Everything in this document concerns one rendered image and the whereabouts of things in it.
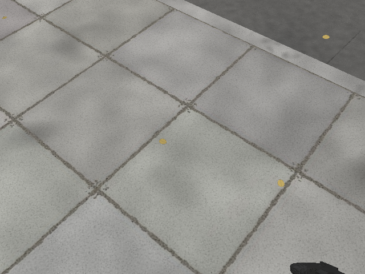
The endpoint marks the robot right hand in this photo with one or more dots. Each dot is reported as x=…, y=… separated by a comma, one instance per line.
x=313, y=268

